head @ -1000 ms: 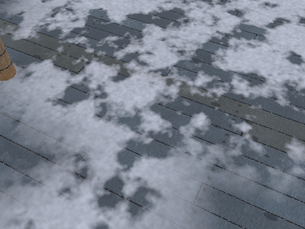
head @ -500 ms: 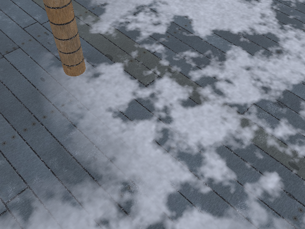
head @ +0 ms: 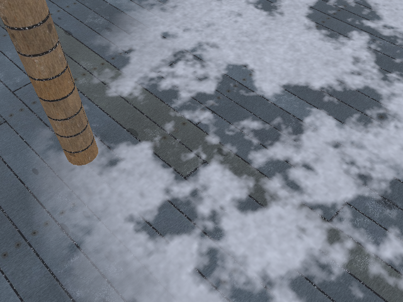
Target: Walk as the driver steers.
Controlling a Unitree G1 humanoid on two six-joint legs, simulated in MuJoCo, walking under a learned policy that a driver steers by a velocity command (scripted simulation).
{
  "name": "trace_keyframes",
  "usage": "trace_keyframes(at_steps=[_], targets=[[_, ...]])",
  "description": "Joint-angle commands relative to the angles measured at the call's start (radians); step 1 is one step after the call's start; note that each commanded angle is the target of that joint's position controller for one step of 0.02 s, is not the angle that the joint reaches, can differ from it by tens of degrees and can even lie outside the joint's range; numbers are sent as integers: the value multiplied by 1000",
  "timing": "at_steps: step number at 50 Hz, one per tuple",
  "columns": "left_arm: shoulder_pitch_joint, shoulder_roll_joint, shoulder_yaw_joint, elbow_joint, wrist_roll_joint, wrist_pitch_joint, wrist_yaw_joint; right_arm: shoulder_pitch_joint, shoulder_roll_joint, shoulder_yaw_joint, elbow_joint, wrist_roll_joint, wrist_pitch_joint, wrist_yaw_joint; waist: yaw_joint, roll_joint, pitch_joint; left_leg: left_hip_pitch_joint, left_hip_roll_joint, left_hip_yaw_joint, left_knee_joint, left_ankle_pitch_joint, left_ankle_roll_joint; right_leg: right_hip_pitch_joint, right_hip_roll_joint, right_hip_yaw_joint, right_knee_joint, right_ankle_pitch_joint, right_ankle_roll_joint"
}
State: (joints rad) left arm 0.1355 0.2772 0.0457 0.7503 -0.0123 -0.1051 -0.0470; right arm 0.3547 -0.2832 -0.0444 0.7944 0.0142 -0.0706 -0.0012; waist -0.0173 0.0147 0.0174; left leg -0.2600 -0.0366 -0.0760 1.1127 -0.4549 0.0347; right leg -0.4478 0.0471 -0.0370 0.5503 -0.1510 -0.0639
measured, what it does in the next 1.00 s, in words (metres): walks ahead, turning right: left foot, then right foot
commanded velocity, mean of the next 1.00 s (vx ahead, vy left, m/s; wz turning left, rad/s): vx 0.50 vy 0.00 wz -0.50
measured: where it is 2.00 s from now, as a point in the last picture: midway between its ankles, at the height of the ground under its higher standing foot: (323, 189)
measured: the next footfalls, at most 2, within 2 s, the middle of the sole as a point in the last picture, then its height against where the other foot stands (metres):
left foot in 0.42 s outside the picture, level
right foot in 0.92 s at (288, 273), level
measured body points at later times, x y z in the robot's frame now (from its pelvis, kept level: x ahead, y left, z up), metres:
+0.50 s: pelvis +0.27 +0.02 +0.00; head +0.29 +0.02 +0.45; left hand +0.38 +0.29 -0.12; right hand +0.42 -0.27 -0.06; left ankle +0.36 +0.11 -0.73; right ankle +0.11 -0.07 -0.66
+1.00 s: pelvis +0.49 -0.12 -0.01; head +0.52 -0.15 +0.44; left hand +0.80 -0.02 -0.08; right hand +0.37 -0.40 -0.13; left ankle +0.41 +0.10 -0.64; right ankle +0.52 -0.23 -0.73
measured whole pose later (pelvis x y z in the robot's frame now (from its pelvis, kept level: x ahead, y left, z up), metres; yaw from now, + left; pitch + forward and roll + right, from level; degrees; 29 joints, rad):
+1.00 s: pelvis +0.49 -0.12 -0.01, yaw -34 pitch +2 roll +1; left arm 0.11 0.30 0.07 0.59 -0.02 -0.03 -0.04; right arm 0.29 -0.31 -0.06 0.81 0.02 -0.08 0.00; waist -0.04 0.00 0.07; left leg -0.22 0.07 0.04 1.09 -0.47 -0.03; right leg -0.50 0.04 -0.03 0.66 -0.19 -0.08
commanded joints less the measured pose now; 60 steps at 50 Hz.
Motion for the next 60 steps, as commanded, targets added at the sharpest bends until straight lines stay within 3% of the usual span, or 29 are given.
trace_keyframes(at_steps=[1,2,5,8,12,17,19,20,21,22,23,24,25,26,28,32,37,42,44,46,47,48,49,50,51,52,53,56,60], targets=[[123,126,33,-35,6,10,8,-109,-124,-26,-133,-15,-52,-1,63,-18,-74,-465,106,-20,111,120,0,431,-295,493,-289,14,-203],[110,112,27,-41,16,9,11,-91,-116,-29,-137,-23,-49,-2,29,-37,-72,-402,128,-27,62,152,-5,367,-265,449,-311,88,-200],[120,120,32,-39,3,4,18,-66,-79,-24,-140,-29,-30,-9,0,-79,-63,-356,131,-1,-63,171,-42,281,-225,363,-353,187,-218],[158,154,45,-28,-4,9,35,-174,-61,-17,-175,-30,-23,-17,25,-70,-28,-376,119,9,-242,310,-73,236,-201,312,-373,203,-205],[222,161,48,-11,-15,27,51,-315,-41,-9,-201,-19,-38,-4,79,-92,-14,-308,71,13,-487,506,-84,227,-162,285,-338,141,-157],[270,165,52,-5,-19,51,62,-398,-77,-24,-230,-5,-62,18,91,-113,-15,-225,29,-4,-632,451,-67,308,-198,405,-237,77,-136],[239,164,55,-16,-17,59,65,-325,-100,-38,-214,-2,-70,18,39,-139,-33,-111,27,6,-684,401,-37,312,-194,439,-167,98,-111],[224,139,47,-27,-13,59,64,-234,-125,-52,-192,-8,-74,11,-8,-134,-84,37,44,8,-713,399,-7,278,-149,418,-77,139,-82],[201,85,28,-51,0,54,59,-83,-178,-69,-177,-24,-76,1,-82,-65,-211,282,191,-115,-683,369,60,168,-94,351,163,73,-46],[322,10,4,-79,-14,41,59,27,-263,-92,-151,-38,-60,-3,-55,214,-358,638,421,-495,-711,241,215,-173,45,202,488,-281,20],[337,84,12,-77,-29,36,59,43,-197,-80,-140,-19,-52,3,-57,271,-340,631,479,-687,-777,59,246,-334,-13,202,666,-435,34],[258,154,33,-75,-30,42,59,-2,-126,-60,-149,-15,-48,1,-72,153,-203,512,434,-554,-796,35,203,-376,-57,210,731,-348,41],[199,153,37,-86,-20,49,58,-51,-100,-50,-152,-19,-42,1,-60,80,-123,393,387,-414,-811,130,171,-356,-90,178,730,-270,49],[165,139,38,-99,-10,52,55,-90,-77,-41,-144,-21,-39,3,-39,63,-60,291,344,-322,-844,218,159,-336,-113,170,690,-219,56],[164,104,39,-110,-16,67,44,-129,-66,-37,-132,-26,-42,5,0,105,-14,165,295,-188,-903,306,143,-266,-150,152,640,-167,60],[110,64,30,-143,-7,83,38,-125,-111,-55,-92,-21,-55,5,9,69,5,135,305,-44,-957,464,170,-289,-166,138,531,-67,83],[-25,45,19,-175,-8,69,11,-103,-153,-63,-52,-16,-41,-4,-36,44,22,180,281,122,-950,528,132,-247,-152,82,263,164,66],[-137,59,22,-234,-13,70,-14,-50,-199,-76,-13,9,-16,-5,-58,51,58,296,323,190,-900,600,96,-219,-123,13,118,78,13],[-96,89,39,-239,-6,75,-16,-56,-230,-85,-12,17,-4,-10,-16,81,15,328,323,232,-775,915,75,-109,-64,-45,96,-30,-29],[168,172,90,-173,-7,84,-2,-64,-224,-80,-16,20,9,-18,132,59,-130,227,269,291,-416,1080,29,271,28,-80,11,13,-95],[320,263,121,-144,-13,94,21,-38,-161,-55,-40,-15,3,-19,177,-92,-226,-54,220,294,-84,662,-18,587,-135,179,2,49,-163],[250,347,122,-175,-18,81,20,12,-58,-17,-107,-28,-28,-8,61,-322,-344,-453,-1,147,255,-118,-69,842,-370,800,-178,-175,-364],[276,255,96,-186,-11,66,12,-84,-158,-36,-112,3,-62,7,141,-176,-385,-550,45,-35,315,-90,-48,840,-381,841,-260,-243,-335],[253,204,80,-173,-3,54,11,-149,-170,-37,-135,30,-75,14,132,-141,-248,-594,82,-18,279,-11,-27,734,-348,691,-253,-185,-291],[195,180,70,-174,-5,48,10,-156,-153,-31,-131,13,-79,7,81,-37,-153,-546,125,-15,180,66,-23,572,-301,571,-253,-65,-255],[131,138,57,-181,-3,47,12,-168,-154,-38,-117,-18,-71,-3,46,-7,-105,-474,155,-9,89,112,-24,454,-253,472,-267,39,-216],[100,146,56,-196,11,45,17,-136,-156,-41,-120,-21,-60,-1,8,-68,-96,-412,165,-18,62,139,-35,368,-250,458,-284,125,-232],[96,152,58,-180,6,36,31,-135,-129,-36,-112,-32,-34,-2,-10,-47,-70,-357,153,7,-52,188,-77,248,-210,373,-319,239,-240],[156,173,65,-143,-6,44,53,-291,-76,-15,-152,-33,-31,3,43,-65,-26,-341,103,20,-348,439,-104,199,-146,297,-313,193,-188]])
